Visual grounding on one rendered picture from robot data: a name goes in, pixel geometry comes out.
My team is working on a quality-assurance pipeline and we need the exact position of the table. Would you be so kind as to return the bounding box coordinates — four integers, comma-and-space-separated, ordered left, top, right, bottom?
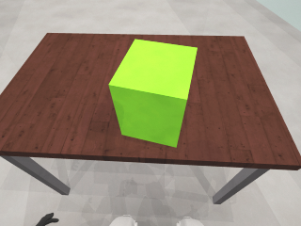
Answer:
0, 33, 301, 204

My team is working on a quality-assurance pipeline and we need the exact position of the left robot thigh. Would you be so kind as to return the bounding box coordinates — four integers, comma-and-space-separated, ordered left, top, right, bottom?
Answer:
109, 216, 138, 226

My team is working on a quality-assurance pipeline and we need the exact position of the carton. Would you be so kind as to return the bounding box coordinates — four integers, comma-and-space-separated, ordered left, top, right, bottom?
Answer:
108, 39, 198, 148

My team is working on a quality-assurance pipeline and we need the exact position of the left robot hand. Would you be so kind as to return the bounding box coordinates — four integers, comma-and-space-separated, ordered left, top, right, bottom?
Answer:
36, 213, 59, 226

